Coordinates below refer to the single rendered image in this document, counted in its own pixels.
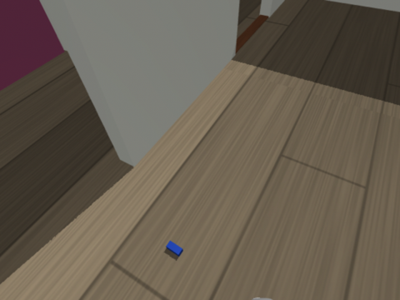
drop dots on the small box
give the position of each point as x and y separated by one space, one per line
174 248

